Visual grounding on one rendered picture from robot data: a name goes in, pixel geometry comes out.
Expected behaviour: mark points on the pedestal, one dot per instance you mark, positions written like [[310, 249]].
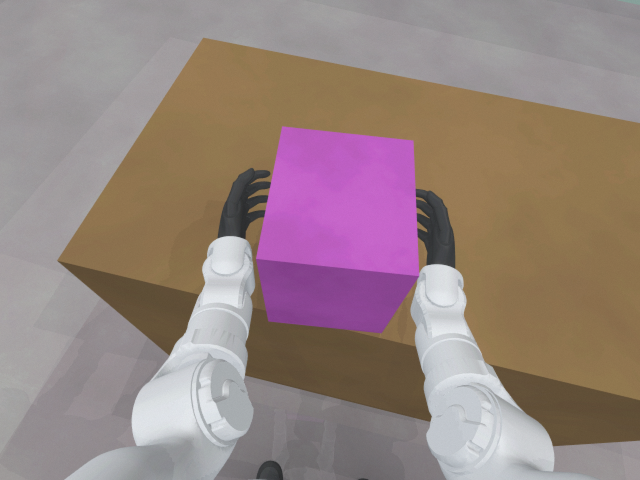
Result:
[[544, 203]]

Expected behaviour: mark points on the left robot forearm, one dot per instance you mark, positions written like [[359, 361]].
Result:
[[220, 321]]

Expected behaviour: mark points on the left robot upper arm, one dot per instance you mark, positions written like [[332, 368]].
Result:
[[185, 424]]

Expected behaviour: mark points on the carton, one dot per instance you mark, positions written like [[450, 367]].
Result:
[[339, 243]]

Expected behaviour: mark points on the right robot upper arm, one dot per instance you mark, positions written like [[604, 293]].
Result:
[[476, 435]]

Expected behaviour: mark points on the robot left hand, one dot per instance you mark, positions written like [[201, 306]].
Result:
[[235, 218]]

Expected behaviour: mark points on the right robot forearm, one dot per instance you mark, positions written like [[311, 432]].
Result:
[[448, 353]]

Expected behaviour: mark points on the robot right hand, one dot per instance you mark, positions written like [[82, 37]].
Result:
[[439, 238]]

